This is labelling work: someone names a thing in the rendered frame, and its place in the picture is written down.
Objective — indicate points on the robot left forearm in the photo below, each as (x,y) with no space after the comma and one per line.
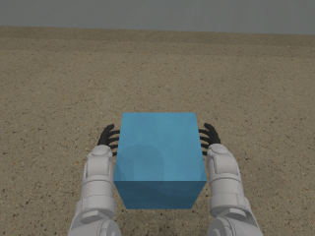
(96,199)

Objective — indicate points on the left robot hand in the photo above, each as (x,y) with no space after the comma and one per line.
(105,140)

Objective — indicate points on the right robot upper arm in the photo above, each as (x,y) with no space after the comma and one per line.
(226,226)

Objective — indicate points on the carton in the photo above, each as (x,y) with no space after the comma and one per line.
(159,161)

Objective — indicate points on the right robot hand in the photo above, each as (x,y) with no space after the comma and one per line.
(212,139)

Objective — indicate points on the robot right forearm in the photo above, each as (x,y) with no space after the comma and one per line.
(227,195)

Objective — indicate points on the left robot upper arm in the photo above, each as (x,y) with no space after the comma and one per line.
(102,227)

